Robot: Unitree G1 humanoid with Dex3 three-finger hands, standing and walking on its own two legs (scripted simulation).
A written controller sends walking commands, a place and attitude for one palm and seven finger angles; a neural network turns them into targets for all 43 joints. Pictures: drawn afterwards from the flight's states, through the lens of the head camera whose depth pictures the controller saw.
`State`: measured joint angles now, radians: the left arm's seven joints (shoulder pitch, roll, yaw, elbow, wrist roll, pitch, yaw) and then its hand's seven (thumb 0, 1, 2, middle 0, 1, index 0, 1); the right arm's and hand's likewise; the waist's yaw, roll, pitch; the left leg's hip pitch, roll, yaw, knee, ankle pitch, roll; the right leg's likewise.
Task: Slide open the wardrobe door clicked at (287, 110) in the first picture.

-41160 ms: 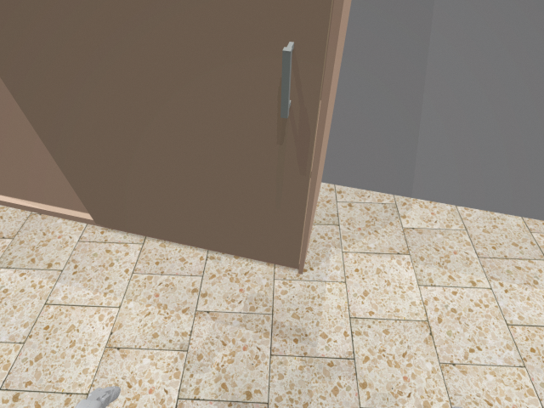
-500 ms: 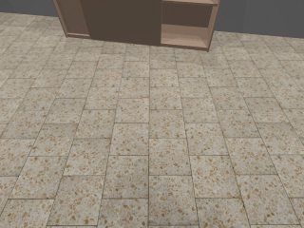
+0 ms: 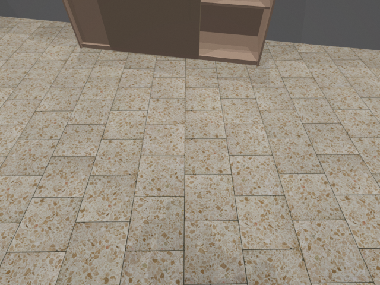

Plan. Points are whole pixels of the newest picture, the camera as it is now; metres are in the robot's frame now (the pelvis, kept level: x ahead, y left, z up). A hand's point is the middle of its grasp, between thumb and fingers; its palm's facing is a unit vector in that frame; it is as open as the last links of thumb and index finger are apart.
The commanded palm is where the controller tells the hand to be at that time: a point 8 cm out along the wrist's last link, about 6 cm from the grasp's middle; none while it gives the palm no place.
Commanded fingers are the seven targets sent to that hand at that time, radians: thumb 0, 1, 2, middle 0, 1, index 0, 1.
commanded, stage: look to check the result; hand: right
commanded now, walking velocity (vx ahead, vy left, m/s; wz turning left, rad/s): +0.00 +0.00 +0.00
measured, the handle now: out of the picture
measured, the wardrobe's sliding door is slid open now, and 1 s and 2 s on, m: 0.58 0.58 0.58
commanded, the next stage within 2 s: stand and wait in 0.30 s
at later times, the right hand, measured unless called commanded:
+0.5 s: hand out of the picture +0.06 -0.23 -0.17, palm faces -0.02 +0.96 -0.29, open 7.4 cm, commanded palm none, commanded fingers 0.00 -0.90 -0.90 0.20 0.30 0.20 0.30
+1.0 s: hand out of the picture +0.07 -0.22 -0.16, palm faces -0.03 +0.95 -0.31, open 7.4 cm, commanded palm none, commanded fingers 0.00 -0.90 -0.90 0.20 0.30 0.20 0.30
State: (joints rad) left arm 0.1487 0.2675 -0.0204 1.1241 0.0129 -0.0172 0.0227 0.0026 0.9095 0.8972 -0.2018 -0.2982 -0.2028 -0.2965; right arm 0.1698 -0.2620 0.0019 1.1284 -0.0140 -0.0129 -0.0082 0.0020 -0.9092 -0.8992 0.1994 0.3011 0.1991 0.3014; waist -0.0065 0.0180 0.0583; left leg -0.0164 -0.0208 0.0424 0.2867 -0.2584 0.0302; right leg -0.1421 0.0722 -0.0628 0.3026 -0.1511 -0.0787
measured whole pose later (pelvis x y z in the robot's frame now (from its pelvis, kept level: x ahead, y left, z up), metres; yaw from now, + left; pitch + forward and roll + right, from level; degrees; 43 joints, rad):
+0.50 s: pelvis +0.00 +0.00 +0.00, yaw +0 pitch -1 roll +0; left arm 0.12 0.30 -0.02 1.12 0.01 -0.02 0.02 0.00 0.91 0.90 -0.20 -0.30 -0.20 -0.30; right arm 0.14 -0.30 0.00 1.12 -0.01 -0.01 0.00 0.00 -0.91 -0.90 0.20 0.30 0.20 0.30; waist -0.01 0.01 0.06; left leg 0.00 -0.02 0.04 0.27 -0.26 0.03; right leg -0.13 0.07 -0.06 0.29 -0.15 -0.07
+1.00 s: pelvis +0.01 +0.01 +0.00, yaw +0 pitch -1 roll -1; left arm 0.11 0.32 -0.02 1.11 0.01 -0.01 0.01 0.00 0.91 0.90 -0.20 -0.30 -0.20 -0.30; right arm 0.13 -0.31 0.00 1.12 -0.01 -0.02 0.00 0.00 -0.91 -0.90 0.20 0.30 0.20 0.30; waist 0.00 0.01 0.06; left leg 0.01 -0.04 0.04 0.25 -0.25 0.05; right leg -0.12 0.06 -0.06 0.28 -0.15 -0.06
